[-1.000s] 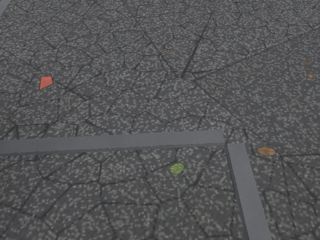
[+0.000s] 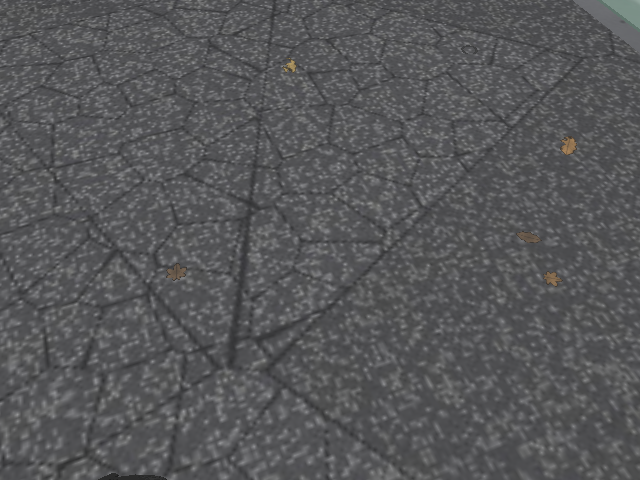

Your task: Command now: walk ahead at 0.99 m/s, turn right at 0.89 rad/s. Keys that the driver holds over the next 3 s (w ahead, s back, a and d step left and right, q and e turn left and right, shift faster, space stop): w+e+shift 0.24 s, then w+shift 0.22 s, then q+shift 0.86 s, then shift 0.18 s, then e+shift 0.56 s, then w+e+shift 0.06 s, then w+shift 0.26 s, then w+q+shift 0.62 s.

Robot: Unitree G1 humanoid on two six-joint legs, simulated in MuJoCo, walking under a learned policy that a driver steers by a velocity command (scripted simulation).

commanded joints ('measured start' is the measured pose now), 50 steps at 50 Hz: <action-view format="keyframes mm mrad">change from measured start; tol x32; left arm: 1 523 213 117 105 -40 24 45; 50 113 97 5 -164 21 -3 113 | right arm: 1 -246 -266 -71 -142 3 14 8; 17 -579 -115 39 -455 -9 10 64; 23 65 -387 -69 -298 -53 -4 7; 50 -76 -178 -65 -335 10 169 53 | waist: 1 341 -23 -164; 22 -203 -55 -287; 24 -69 381 -449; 50 -40 -105 -161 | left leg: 1 -532 53 -107 978 595 67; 2 -934 -43 -225 1258 -108 38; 16 -734 66 -313 169 552 18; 21 -411 -24 -309 64 310 97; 24 139 420 -1291 -166 -138 283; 32 -424 146 -607 -141 1116 261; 40 -540 10 -642 117 744 91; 43 -737 -140 -447 782 -372 53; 50 -771 3 -376 817 -57 -16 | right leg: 1 747 11 216 -136 -198 -98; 2 841 -129 544 -44 104 -181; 4 850 -302 1030 -478 -516 -278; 11 205 -51 595 -533 -110 -137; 21 640 -97 482 -46 744 54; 24 -44 133 377 782 -431 121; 25 -129 52 367 789 -354 120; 40 447 17 269 -225 135 202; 43 825 -596 700 -132 1007 -20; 50 374 -336 318 -350 356 -5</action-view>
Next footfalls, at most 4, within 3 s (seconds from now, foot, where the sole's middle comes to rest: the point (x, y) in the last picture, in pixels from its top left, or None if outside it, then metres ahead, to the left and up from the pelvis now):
0.02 right None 0.20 -0.01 -0.74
0.44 left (304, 391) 0.66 0.06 -0.74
0.82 right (411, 312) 0.87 -0.19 -0.74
1.24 left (308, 342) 0.79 0.05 -0.74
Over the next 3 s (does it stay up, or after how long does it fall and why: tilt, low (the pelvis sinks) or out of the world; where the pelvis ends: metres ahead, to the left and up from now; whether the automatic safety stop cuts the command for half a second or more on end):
stays up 1.22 -0.13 -0.01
